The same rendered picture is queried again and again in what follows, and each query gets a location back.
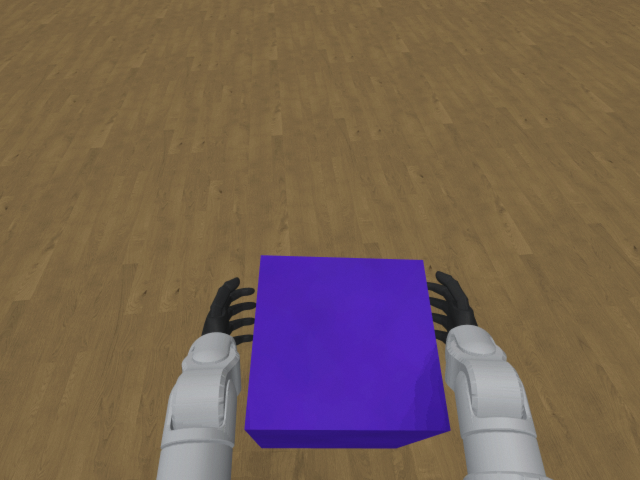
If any robot left forearm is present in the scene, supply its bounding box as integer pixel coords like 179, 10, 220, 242
156, 332, 241, 480

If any carton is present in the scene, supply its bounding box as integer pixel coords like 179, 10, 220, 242
244, 255, 451, 449

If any robot right forearm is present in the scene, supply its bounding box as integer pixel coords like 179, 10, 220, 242
445, 325, 553, 480

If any robot left hand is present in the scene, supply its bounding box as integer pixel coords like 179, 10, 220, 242
201, 277, 256, 346

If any robot right hand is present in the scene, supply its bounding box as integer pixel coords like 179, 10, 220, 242
427, 271, 478, 344

